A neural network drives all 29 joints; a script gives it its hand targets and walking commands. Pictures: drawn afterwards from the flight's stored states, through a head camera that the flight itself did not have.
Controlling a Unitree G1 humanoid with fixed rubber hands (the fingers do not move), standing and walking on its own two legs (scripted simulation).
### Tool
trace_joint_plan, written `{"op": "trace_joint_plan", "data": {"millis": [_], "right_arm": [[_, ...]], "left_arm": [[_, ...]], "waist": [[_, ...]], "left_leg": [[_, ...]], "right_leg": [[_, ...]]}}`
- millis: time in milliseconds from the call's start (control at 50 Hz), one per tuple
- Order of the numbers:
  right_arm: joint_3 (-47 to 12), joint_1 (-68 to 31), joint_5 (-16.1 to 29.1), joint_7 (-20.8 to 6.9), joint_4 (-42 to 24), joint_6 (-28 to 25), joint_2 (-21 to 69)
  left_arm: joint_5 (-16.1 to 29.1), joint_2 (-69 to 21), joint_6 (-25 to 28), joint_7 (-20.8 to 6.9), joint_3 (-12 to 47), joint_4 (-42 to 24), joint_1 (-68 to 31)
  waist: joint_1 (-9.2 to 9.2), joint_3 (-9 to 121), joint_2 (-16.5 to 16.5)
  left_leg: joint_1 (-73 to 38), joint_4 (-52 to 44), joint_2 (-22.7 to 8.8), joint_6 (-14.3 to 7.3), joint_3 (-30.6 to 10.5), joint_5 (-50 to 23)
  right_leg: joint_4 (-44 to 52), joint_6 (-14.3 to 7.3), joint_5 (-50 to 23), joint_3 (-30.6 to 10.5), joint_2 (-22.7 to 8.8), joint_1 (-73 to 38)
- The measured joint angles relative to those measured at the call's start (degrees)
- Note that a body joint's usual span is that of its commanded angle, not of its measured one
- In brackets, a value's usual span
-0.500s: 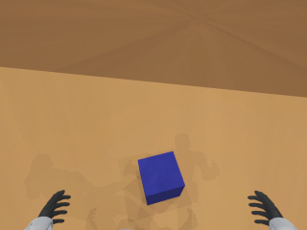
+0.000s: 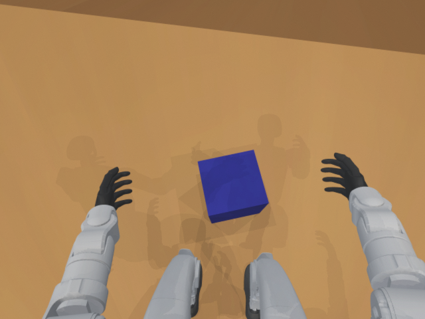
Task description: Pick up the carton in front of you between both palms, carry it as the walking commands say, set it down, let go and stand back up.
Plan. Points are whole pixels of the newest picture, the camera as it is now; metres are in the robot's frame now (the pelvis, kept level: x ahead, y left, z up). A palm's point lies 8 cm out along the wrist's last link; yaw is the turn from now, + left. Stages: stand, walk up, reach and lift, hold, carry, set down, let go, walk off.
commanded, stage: reach and lift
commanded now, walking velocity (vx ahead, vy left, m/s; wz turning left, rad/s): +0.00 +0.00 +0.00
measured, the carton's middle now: (231, 189) +0.45 -0.01 -0.58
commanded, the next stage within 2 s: none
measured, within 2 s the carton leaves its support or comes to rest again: neither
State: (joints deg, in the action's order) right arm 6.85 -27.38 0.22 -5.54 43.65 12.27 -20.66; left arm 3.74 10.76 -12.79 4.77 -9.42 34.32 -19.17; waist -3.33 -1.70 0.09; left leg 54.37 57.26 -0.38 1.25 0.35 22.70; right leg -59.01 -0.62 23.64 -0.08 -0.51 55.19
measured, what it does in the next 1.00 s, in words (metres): lowers itself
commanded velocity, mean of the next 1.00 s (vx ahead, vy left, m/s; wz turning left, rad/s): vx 0.00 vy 0.00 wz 0.00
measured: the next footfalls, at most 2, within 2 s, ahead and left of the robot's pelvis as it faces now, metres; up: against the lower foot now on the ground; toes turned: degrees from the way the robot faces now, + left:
none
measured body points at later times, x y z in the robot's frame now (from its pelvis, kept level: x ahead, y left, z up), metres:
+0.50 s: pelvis -0.05 -0.02 -0.06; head +0.26 -0.04 +0.27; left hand +0.43 +0.19 -0.16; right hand +0.53 -0.19 -0.16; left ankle +0.04 +0.13 -0.67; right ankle +0.04 -0.11 -0.67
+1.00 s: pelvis -0.06 +0.00 -0.23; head +0.29 -0.03 +0.05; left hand +0.43 +0.19 -0.39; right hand +0.50 -0.19 -0.40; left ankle +0.04 +0.14 -0.67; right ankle +0.04 -0.11 -0.67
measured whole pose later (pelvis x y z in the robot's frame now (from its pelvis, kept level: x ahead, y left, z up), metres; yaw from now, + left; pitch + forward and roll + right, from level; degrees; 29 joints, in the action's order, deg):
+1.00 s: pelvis -0.06 +0.00 -0.23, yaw +3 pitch +49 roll +6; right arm 2.4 -76.3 4.7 -1.2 61.1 5.6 -27.9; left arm 7.0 4.7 -4.8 11.6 -18.5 44.4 -62.0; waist -4.6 -2.9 1.0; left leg 121.9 101.3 1.2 2.9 1.1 28.6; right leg -104.5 -0.5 29.0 -3.4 0.3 124.5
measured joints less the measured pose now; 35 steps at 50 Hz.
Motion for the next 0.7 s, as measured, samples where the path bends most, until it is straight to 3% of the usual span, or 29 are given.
{"op": "trace_joint_plan", "data": {"millis": [220,400,560,700], "right_arm": [[0.83,-27.87,0.06,-1.64,11.82,1.37,-3.81],[2.28,-47.62,-3.38,-2.71,20.80,1.16,-5.72],[5.30,-49.41,-7.78,-1.73,18.64,-1.02,-3.22],[6.94,-45.43,-8.60,0.45,18.56,-4.28,0.03]], "left_arm": [[0.22,-3.72,-2.39,4.44,-5.97,3.96,-23.57],[-3.41,-7.74,-2.28,5.73,-13.45,6.96,-39.52],[-7.68,-10.94,1.20,4.01,-18.42,4.14,-39.63],[-9.27,-11.23,6.36,2.35,-20.19,7.80,-36.92]], "waist": [[-1.92,-1.56,-0.60],[-3.85,-1.30,-0.57],[-3.26,0.50,-0.53],[-2.23,5.87,-1.09]], "left_leg": [[17.73,3.54,-0.54,0.97,0.14,-4.82],[29.14,6.54,-1.05,1.49,0.73,-5.74],[34.75,6.52,-1.07,1.79,1.00,-5.11],[43.90,13.30,-0.44,2.17,0.45,-1.73]], "right_leg": [[-4.41,-0.96,-4.67,-0.23,0.60,18.50],[-8.04,-1.55,-5.71,-0.86,1.16,30.67],[-8.65,-1.76,-4.89,-1.15,1.23,36.70],[-15.24,-1.66,-1.49,-1.55,1.23,45.84]]}}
